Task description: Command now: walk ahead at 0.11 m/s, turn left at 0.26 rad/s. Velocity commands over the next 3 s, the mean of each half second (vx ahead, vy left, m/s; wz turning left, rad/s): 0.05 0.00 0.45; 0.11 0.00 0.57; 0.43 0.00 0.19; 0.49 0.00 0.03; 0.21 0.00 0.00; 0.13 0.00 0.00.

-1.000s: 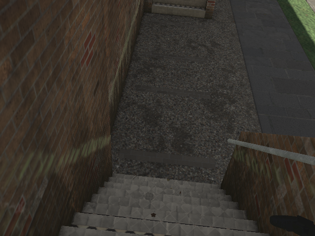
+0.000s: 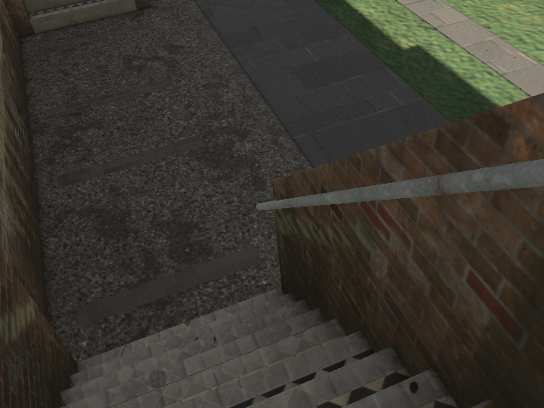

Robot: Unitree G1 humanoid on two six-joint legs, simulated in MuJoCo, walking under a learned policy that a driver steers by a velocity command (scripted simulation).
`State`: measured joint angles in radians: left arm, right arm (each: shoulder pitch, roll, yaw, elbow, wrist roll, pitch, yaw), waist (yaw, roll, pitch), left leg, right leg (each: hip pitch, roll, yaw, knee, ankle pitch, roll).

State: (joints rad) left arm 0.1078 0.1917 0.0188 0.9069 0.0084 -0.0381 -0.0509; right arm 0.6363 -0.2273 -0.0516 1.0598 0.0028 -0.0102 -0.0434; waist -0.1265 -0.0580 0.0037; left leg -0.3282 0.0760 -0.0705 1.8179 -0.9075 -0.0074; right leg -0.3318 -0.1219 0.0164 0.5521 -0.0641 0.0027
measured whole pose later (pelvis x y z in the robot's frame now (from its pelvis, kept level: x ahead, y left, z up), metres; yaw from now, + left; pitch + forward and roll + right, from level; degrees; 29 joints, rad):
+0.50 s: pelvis +0.06 -0.02 -0.07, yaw +14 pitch -3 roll +0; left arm 0.38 0.24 -0.03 0.78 0.03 0.00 0.04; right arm -0.04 -0.19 -0.02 0.64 0.00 0.12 -0.01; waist 0.08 -0.01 0.02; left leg -0.82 -0.01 -0.03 1.50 -0.15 -0.01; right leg -0.37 -0.16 -0.29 1.02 -0.57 -0.04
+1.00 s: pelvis +0.13 -0.02 -0.09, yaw +31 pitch -1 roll -3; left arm 0.10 0.29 0.04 0.75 0.04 0.07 0.01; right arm 0.36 -0.20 0.01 0.79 -0.02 0.00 -0.03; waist -0.05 -0.06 -0.06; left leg -0.50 -0.10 -0.25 1.15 -0.64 0.11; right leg -0.75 0.09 0.10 1.38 -0.09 0.11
